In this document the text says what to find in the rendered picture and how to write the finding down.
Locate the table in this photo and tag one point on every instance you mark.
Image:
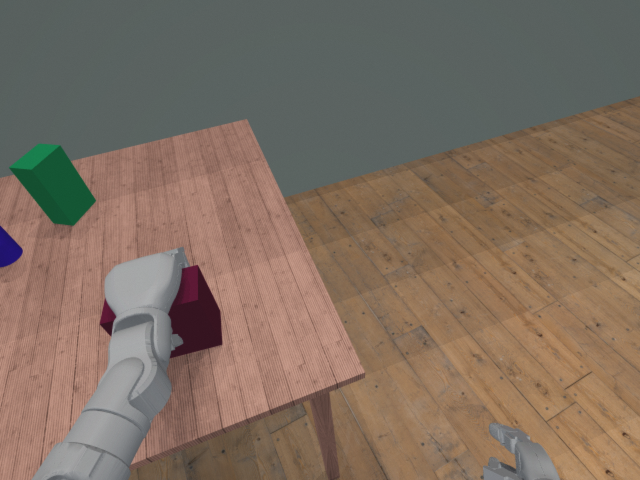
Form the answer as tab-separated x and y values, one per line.
211	192

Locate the robot left forearm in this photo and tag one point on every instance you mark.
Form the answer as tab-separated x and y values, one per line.
104	440

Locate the robot left hand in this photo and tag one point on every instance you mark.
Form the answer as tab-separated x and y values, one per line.
149	281

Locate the robot right hand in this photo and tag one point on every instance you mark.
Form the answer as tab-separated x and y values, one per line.
532	461

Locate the sponge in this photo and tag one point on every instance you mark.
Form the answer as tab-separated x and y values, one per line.
195	315

